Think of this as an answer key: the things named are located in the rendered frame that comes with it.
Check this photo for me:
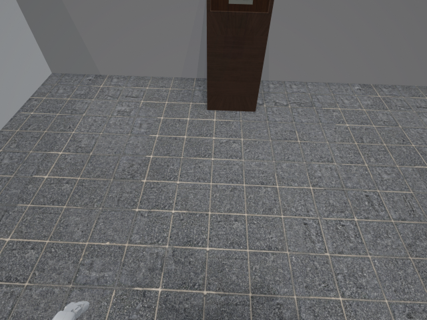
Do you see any robot left hand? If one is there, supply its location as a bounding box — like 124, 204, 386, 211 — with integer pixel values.
52, 301, 89, 320

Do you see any cabinet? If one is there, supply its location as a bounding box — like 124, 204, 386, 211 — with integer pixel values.
207, 0, 274, 112

